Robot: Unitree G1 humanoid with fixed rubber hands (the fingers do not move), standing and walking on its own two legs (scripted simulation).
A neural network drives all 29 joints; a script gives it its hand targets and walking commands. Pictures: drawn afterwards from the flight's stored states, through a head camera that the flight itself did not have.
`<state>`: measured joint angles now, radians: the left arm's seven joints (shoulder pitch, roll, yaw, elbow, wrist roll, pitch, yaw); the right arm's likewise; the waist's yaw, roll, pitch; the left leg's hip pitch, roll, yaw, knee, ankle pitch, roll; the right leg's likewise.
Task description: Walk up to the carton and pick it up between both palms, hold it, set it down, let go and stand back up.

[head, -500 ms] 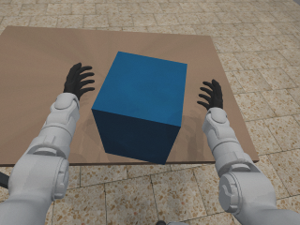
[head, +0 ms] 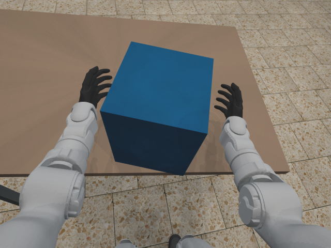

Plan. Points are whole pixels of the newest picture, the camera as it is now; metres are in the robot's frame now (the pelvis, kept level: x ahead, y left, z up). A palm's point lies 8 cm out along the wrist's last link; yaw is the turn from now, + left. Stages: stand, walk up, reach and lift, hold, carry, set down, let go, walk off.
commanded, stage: reach and lift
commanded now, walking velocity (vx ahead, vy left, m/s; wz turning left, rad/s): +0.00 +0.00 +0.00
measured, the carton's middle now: (159, 115) +0.43 -0.01 +0.02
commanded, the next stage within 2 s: none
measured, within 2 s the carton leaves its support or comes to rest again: neither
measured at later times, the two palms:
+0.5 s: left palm (102, 100) +0.46 +0.13 +0.06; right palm (219, 117) +0.41 -0.16 +0.05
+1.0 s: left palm (103, 102) +0.46 +0.13 +0.05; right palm (219, 118) +0.40 -0.16 +0.05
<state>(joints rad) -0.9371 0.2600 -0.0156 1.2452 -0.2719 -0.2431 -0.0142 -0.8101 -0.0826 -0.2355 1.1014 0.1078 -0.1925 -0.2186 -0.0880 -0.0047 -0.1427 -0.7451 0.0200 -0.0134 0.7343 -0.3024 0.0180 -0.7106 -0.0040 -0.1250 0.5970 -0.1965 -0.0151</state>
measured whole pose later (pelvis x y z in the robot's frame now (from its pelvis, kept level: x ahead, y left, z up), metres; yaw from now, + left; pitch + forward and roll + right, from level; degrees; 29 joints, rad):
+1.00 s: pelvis +0.01 +0.02 +0.01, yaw +0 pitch +20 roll -5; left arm -0.95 0.12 0.14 1.36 0.10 -0.45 0.03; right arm -0.80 0.05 -0.64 1.18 -0.33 -0.45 -0.14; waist -0.09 0.00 -0.15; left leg -0.73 0.02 -0.01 0.65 -0.27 0.02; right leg -0.65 0.00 -0.13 0.43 -0.12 0.00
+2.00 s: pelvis +0.00 +0.02 +0.01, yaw +0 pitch +20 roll -5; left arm -0.95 0.12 0.14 1.37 0.10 -0.51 0.02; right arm -0.76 0.05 -0.54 1.18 -0.27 -0.55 -0.22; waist -0.09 0.00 -0.15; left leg -0.73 0.02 -0.01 0.63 -0.25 0.03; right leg -0.65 0.00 -0.13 0.39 -0.09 0.00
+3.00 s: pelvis -0.01 +0.00 +0.02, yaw +0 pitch +18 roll -3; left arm -0.87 0.12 -0.02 1.13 -0.04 -0.18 0.09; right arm -0.66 0.01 -0.23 0.87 0.07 -0.16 -0.26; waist -0.09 0.02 -0.28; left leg -0.69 0.02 -0.01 0.58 -0.21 0.02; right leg -0.62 0.01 -0.12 0.38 -0.07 -0.01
